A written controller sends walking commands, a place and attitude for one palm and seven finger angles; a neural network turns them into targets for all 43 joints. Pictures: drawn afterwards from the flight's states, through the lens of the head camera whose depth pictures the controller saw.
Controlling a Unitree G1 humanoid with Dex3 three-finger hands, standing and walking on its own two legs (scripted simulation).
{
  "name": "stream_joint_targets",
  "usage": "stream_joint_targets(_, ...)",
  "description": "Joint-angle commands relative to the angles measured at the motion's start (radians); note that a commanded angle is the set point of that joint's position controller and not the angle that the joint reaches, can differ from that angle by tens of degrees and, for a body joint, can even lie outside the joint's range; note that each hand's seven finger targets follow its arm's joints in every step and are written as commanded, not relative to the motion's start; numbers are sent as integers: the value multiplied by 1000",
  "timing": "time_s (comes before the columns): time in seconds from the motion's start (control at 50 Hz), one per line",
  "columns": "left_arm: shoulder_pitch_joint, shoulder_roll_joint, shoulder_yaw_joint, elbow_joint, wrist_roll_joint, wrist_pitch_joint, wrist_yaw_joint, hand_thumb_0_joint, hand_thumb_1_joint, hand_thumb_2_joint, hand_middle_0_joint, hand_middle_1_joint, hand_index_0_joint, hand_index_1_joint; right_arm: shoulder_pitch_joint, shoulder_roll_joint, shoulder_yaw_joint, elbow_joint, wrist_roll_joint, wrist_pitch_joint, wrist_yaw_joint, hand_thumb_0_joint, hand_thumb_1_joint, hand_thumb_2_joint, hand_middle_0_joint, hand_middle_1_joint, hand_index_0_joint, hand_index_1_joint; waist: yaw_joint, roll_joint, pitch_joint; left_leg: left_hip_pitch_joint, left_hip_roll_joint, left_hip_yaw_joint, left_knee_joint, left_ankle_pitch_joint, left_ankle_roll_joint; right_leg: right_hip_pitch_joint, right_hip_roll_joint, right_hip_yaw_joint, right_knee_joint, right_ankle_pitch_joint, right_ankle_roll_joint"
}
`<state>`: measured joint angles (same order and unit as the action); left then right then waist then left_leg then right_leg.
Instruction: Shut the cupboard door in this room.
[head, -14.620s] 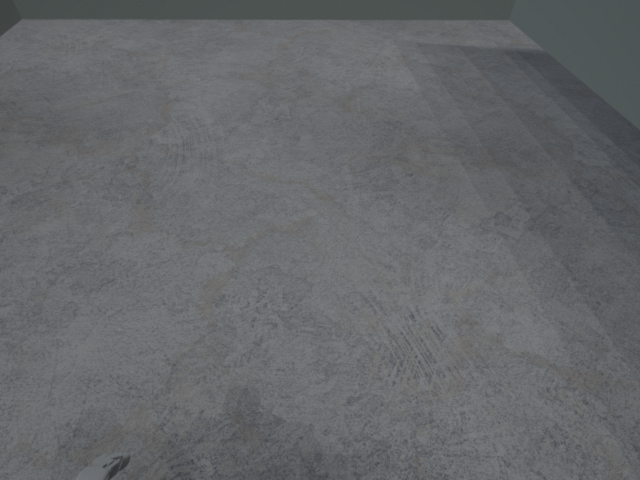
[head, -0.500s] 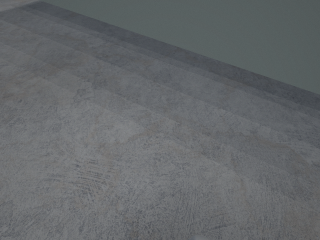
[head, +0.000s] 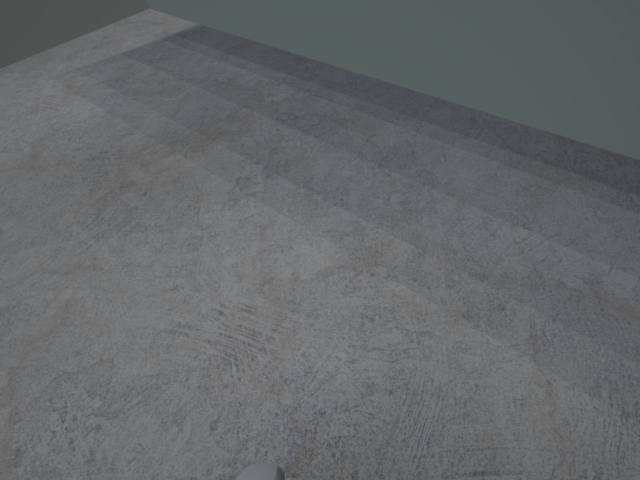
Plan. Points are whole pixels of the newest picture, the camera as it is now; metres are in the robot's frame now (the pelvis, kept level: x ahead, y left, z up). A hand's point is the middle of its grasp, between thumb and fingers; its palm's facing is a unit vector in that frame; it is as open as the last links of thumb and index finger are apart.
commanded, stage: turn or walk to find it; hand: left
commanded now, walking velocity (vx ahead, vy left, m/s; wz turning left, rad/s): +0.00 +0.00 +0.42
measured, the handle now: out of the picture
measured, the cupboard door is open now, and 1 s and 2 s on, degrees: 83 83 83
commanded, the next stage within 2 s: none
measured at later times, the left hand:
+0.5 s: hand out of the picture -0.03 +0.28 -0.18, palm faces +0.25 -0.94 -0.23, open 7.4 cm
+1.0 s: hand out of the picture -0.02 +0.20 -0.14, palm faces +0.39 -0.88 -0.28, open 7.4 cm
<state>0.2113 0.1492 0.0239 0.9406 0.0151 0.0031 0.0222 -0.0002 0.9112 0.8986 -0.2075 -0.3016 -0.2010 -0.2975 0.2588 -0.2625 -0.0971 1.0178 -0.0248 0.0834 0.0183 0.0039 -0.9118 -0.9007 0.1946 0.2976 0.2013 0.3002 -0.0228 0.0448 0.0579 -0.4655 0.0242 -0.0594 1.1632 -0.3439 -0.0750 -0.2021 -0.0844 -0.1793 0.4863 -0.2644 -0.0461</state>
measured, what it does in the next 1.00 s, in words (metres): steps on the spot, turning left: left foot, then right foot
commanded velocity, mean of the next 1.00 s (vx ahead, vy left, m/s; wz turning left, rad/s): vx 0.00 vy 0.00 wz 0.42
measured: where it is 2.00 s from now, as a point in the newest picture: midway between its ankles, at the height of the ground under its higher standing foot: outside the picture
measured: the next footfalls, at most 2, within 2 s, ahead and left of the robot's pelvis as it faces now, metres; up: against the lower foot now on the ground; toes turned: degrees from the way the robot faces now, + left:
left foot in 0.26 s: -0.01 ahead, +0.16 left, +0.00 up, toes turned +11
right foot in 0.78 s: +0.04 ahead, -0.08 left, +0.00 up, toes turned +14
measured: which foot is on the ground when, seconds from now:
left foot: up 0.00-0.24, down 0.26-0.78, up 0.80-1.00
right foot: down 0.00-0.26, up 0.28-0.76, down 0.78-1.00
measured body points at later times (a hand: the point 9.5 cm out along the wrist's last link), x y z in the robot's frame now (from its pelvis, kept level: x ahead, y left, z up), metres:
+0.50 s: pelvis -0.03 +0.06 +0.00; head +0.00 +0.09 +0.45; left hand -0.04 +0.33 -0.16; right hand +0.11 -0.16 -0.13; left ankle -0.05 +0.15 -0.74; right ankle -0.02 -0.10 -0.66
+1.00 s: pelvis -0.03 -0.01 +0.00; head +0.01 -0.05 +0.45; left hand -0.04 +0.24 -0.12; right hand +0.08 -0.25 -0.17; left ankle -0.13 +0.13 -0.64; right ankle +0.00 -0.09 -0.74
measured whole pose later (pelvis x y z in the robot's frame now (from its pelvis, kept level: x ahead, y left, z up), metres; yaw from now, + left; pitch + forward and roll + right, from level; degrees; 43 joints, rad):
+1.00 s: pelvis -0.03 -0.01 +0.00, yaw +24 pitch -1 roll +3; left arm 0.17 0.15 0.02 0.93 0.01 0.01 0.02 0.00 0.91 0.90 -0.21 -0.30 -0.20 -0.30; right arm 0.27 -0.26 -0.10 1.02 -0.02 0.08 0.02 0.00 -0.91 -0.90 0.20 0.30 0.20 0.30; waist -0.04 0.05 0.06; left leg -0.48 0.00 -0.06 1.19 -0.34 -0.06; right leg -0.20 -0.08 -0.15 0.49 -0.27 -0.05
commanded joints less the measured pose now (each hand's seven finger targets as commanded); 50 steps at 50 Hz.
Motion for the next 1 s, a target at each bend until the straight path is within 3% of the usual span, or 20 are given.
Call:
stream_joint_targets(0.0, 60, 211, 59, -48, 9, -18, 15, 0, 900, 900, -200, -300, -200, -300, -70, -36, 5, -81, 4, -24, -5, 0, -900, -900, 200, 300, 200, 300, 54, -200, -26, -66, 21, 40, -112, -64, -9, 98, -257, 192, -185, 232, -77)
stream_joint_targets(0.12, 96, 260, 73, -16, 18, -7, 10, 0, 900, 900, -200, -300, -200, -300, -132, -19, 25, -105, 19, -43, -9, 0, -900, -900, 200, 300, 200, 300, 80, -247, -67, 66, 11, 114, -380, -139, 16, 114, -296, 163, -110, 394, -108)
stream_joint_targets(0.16, 75, 265, 74, -10, 17, -3, 8, 0, 900, 900, -200, -300, -200, -300, -99, -19, 26, -102, 21, -48, -10, 0, -900, -900, 200, 300, 200, 300, 56, -253, -83, 138, 3, 134, -491, -90, 25, 89, -291, 140, -70, 384, -87)
stream_joint_targets(0.2, 52, 259, 74, -12, 6, 5, 6, 0, 900, 900, -200, -300, -200, -300, -39, -39, 23, -88, 18, -59, -10, 0, -900, -900, 200, 300, 200, 300, 13, -195, -110, 300, 3, 140, -698, 101, 41, -3, -258, 74, 26, 287, -18)
stream_joint_targets(0.22, 55, 226, 70, -22, -3, 12, 4, 0, 900, 900, -200, -300, -200, -300, -3, -96, 11, -82, 15, -71, -10, 0, -900, -900, 200, 300, 200, 300, -13, -36, -136, 424, 92, 19, -805, 187, 72, -124, -194, 21, 178, 145, 38)
stream_joint_targets(0.24, 45, 156, 54, -57, -7, 19, -2, 0, 900, 900, -200, -300, -200, -300, 17, -195, -12, -88, 7, -74, -15, 0, -900, -900, 200, 300, 200, 300, -26, 272, -102, 486, 339, -302, -864, 452, 171, -375, -54, -13, 390, -303, 117)
stream_joint_targets(0.26, -21, 168, 43, -72, 3, 32, 1, 0, 900, 900, -200, -300, -200, -300, 43, -225, -15, -80, 9, -62, -19, 0, -900, -900, 200, 300, 200, 300, -46, 200, -79, 381, 391, -283, -874, 496, 228, -342, -47, 81, 506, -356, 109)
stream_joint_targets(0.28, -23, 171, 50, -68, 3, 37, -1, 0, 900, 900, -200, -300, -200, -300, 2, -201, -6, -84, 4, -62, -25, 0, -900, -900, 200, 300, 200, 300, -27, 160, -57, 316, 362, -248, -891, 394, 249, -329, -55, 117, 556, -318, 104)
stream_joint_targets(0.32, -39, 184, 59, -39, 5, 44, -7, 0, 900, 900, -200, -300, -200, -300, -94, -151, 8, -104, 3, -65, -39, 0, -900, -900, 200, 300, 200, 300, 2, 191, 4, 273, 268, -192, -888, 362, 223, -359, -46, 153, 620, -206, 113)
stream_joint_targets(0.4, 11, 180, 55, -13, 3, 32, -13, 0, 900, 900, -200, -300, -200, -300, -83, -128, 16, -108, 11, -82, -41, 0, -900, -900, 200, 300, 200, 300, 23, 82, -67, 389, 203, -111, -836, 592, 214, -359, -24, 150, 640, -114, 135)
stream_joint_targets(0.6, -112, 147, 42, -76, -7, 27, -1, 0, 900, 900, -200, -300, -200, -300, 3, -126, -3, -91, 0, -75, -40, 0, -900, -900, 200, 300, 200, 300, -18, 98, -82, 396, 216, -246, -792, 644, 260, -287, 11, 167, 403, -200, 139)
stream_joint_targets(0.7, -30, 148, 42, -64, -15, 9, 1, 0, 900, 900, -200, -300, -200, -300, -32, -124, -9, -101, 2, -68, -35, 0, -900, -900, 200, 300, 200, 300, 26, 101, -128, 280, 155, -263, -715, 608, 213, -43, 59, 134, 60, -40, 117)
stream_joint_targets(0.72, 0, 163, 46, -55, -13, 2, 4, 0, 900, 900, -200, -300, -200, -300, -37, -112, -9, -102, 8, -67, -33, 0, -900, -900, 200, 300, 200, 300, 44, 64, -138, 204, 119, -249, -680, 503, 175, 73, 44, 135, -65, 75, 112)
stream_joint_targets(0.74, 39, 211, 55, -48, -5, -9, 9, 0, 900, 900, -200, -300, -200, -300, -23, -73, -4, -107, 17, -70, -27, 0, -900, -900, 200, 300, 200, 300, 57, -47, -165, 69, 61, -191, -597, 305, 120, 236, -73, 233, -143, 153, 87)
stream_joint_targets(0.76, 70, 302, 73, -45, 9, -16, 18, 0, 900, 900, -200, -300, -200, -300, -29, -10, 7, -131, 20, -71, -21, 0, -900, -900, 200, 300, 200, 300, 73, -316, -163, -113, -84, -19, -385, -117, 49, 321, -325, 473, -166, 294, -13)
stream_joint_targets(0.78, 74, 311, 70, -55, 3, -9, 18, 0, 900, 900, -200, -300, -200, -300, -57, -51, -6, -141, 12, -57, -26, 0, -900, -900, 200, 300, 200, 300, 83, -285, -125, -88, -72, -23, -192, -270, 48, 148, -421, 497, -180, 342, -104)
stream_joint_targets(0.82, -55, 243, 66, -86, -2, -8, 19, 0, 900, 900, -200, -300, -200, -300, -28, -62, -16, -96, 3, -29, -18, 0, -900, -900, 200, 300, 200, 300, 28, -239, -13, -70, -32, -57, 6, -151, 48, -41, -320, 404, -250, 43, -96)
stream_joint_targets(0.86, -113, 196, 50, -102, -3, -8, 15, 0, 900, 900, -200, -300, -200, -300, 22, -43, -15, -62, 0, -24, -6, 0, -900, -900, 200, 300, 200, 300, -15, -171, 27, -74, -11, -23, 64, -45, 36, -68, -235, 276, -230, 48, -46)
stream_joint_targets(0.9, -79, 186, 46, -97, -2, -18, 12, 0, 900, 900, -200, -300, -200, -300, 42, -35, -9, -54, 1, -23, -3, 0, -900, -900, 200, 300, 200, 300, -7, -186, -1, -79, -12, -2, 73, 11, 17, -9, -202, 206, -214, 128, -32)
stream_joint_targets(0.98, 10, 190, 50, -65, 0, -22, 13, 0, 900, 900, -200, -300, -200, -300, -5, -41, -6, -61, 2, -22, -5, 0, -900, -900, 200, 300, 200, 300, 28, -207, -20, -102, 9, 8, 31, 12, -6, 75, -225, 190, -199, 212, -47)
